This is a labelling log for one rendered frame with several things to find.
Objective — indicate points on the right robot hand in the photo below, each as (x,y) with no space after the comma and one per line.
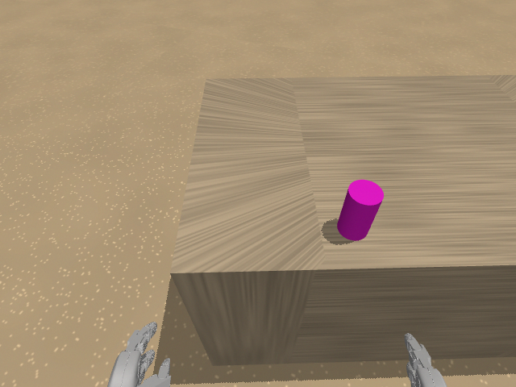
(419,369)

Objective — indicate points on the can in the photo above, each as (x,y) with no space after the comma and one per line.
(360,207)

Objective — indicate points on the left robot hand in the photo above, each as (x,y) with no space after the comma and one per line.
(130,367)

